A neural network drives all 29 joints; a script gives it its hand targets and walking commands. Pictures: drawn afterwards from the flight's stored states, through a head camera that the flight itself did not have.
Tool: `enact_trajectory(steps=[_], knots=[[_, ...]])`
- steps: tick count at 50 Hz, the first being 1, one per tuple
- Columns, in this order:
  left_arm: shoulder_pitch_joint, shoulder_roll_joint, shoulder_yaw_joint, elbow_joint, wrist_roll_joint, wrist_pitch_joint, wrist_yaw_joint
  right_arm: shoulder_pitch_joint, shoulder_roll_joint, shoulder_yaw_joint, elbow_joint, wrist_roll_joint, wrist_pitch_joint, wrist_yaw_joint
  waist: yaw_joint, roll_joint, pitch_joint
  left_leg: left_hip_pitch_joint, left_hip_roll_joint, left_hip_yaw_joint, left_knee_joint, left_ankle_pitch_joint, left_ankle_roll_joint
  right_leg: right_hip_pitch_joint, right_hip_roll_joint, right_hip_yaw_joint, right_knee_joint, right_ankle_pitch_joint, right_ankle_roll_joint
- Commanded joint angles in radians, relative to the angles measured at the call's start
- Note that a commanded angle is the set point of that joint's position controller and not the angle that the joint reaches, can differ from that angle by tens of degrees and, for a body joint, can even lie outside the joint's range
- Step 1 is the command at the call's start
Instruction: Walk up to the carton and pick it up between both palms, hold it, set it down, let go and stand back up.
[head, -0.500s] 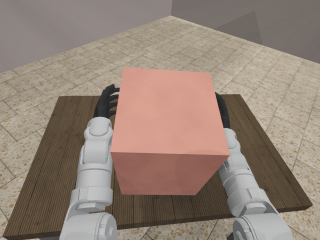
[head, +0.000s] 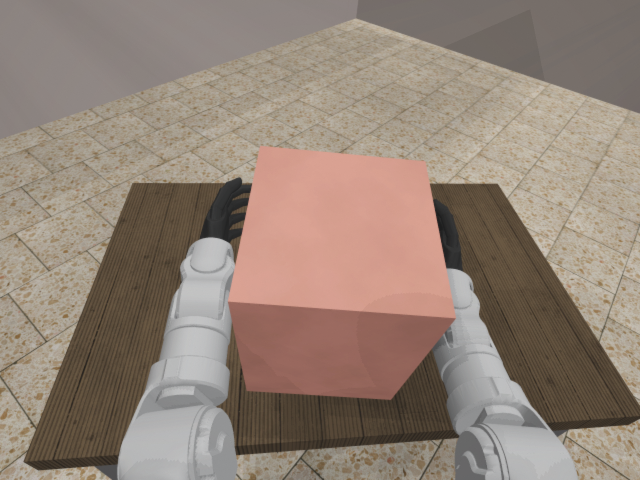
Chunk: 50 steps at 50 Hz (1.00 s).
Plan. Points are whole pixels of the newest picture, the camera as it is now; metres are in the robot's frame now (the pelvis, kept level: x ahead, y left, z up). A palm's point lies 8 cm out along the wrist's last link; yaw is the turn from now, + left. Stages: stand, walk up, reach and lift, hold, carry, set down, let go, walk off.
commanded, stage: set down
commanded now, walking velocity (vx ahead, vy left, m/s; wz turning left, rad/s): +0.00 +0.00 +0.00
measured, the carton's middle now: (330, 282) +0.34 +0.00 +0.08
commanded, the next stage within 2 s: none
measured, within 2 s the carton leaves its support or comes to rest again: rests again in 1.46 s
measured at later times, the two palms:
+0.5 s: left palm (221, 249) +0.40 +0.15 +0.07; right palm (430, 266) +0.38 -0.14 +0.07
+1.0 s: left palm (222, 258) +0.41 +0.16 +0.05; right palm (424, 280) +0.38 -0.14 +0.04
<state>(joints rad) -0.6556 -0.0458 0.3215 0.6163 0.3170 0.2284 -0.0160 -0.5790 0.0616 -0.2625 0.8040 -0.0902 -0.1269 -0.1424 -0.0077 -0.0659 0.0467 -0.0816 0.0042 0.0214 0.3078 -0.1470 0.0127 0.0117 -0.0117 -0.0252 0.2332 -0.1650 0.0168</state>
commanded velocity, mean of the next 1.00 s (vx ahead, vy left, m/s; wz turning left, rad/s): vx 0.00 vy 0.00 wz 0.00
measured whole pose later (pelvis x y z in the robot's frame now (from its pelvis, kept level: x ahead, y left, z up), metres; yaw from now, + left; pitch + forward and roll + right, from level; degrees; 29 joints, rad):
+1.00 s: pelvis +0.01 +0.00 +0.00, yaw -1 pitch +5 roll -1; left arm -0.73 0.00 0.40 1.00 0.31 -0.08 -0.01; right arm -0.61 0.13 -0.49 0.95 -0.32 -0.29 -0.13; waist 0.01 -0.03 -0.02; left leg -0.26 0.02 0.05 0.32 -0.14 0.02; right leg -0.16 -0.01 -0.03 0.22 -0.14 0.02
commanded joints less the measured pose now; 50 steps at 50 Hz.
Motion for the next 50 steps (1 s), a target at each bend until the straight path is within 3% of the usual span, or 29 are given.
enact_trajectory(steps=[1, 9, 19, 27, 31, 38, 48, 50], knots=[[-0.608, -0.542, -0.338, -0.057, -0.043, -0.098, -0.141, -0.725, 0.477, 0.297, -0.198, -0.072, -0.091, 0.132, 0.007, 0.084, -0.448, 0.154, -0.011, 0.087, -0.012, 0.265, -0.061, 0.051, 0.042, -0.091, 0.004, 0.210, 0.016], [-0.602, -0.529, -0.287, -0.010, -0.025, -0.153, -0.148, -0.708, 0.536, 0.315, -0.179, -0.106, -0.122, 0.130, 0.029, 0.052, -0.527, 0.097, -0.020, 0.105, -0.002, 0.337, -0.043, 0.162, 0.034, -0.067, 0.045, 0.428, 0.034], [-0.634, -0.536, -0.318, 0.028, -0.047, -0.235, -0.146, -0.660, 0.592, 0.307, -0.122, -0.153, -0.160, 0.115, 0.002, 0.066, -0.597, 0.054, -0.016, 0.097, 0.015, 0.393, -0.051, 0.191, 0.026, -0.053, 0.075, 0.574, 0.038], [-0.634, -0.528, -0.282, 0.127, -0.032, -0.262, -0.154, -0.638, 0.596, 0.237, -0.037, -0.185, -0.167, 0.107, -0.006, 0.092, -0.546, 0.052, -0.009, 0.093, 0.021, 0.395, -0.065, 0.133, 0.028, -0.060, 0.057, 0.488, 0.026], [-0.654, -0.532, -0.261, 0.153, -0.022, -0.285, -0.143, -0.660, 0.593, 0.216, -0.020, -0.193, -0.181, 0.118, 0.014, 0.109, -0.573, 0.090, -0.001, 0.092, 0.035, 0.447, -0.076, 0.078, 0.039, -0.069, 0.045, 0.431, 0.011], [-0.684, -0.544, -0.254, 0.202, -0.016, -0.337, -0.119, -0.683, 0.588, 0.150, 0.006, -0.239, -0.212, 0.136, 0.017, 0.135, -0.633, 0.142, 0.014, 0.089, 0.057, 0.493, -0.094, -0.028, 0.052, -0.083, 0.022, 0.311, -0.014], [-0.692, -0.527, -0.197, 0.291, 0.006, -0.393, -0.126, -0.670, 0.616, 0.094, 0.064, -0.309, -0.234, 0.140, 0.006, 0.088, -0.642, 0.058, 0.011, 0.097, 0.038, 0.413, -0.073, 0.007, 0.036, -0.072, 0.038, 0.348, 0.001], [-0.692, -0.513, -0.176, 0.313, 0.015, -0.404, -0.128, -0.670, 0.625, 0.088, 0.070, -0.318, -0.238, 0.141, 0.017, 0.086, -0.631, 0.029, 0.008, 0.101, 0.032, 0.388, -0.066, 0.018, 0.029, -0.066, 0.042, 0.353, 0.002]])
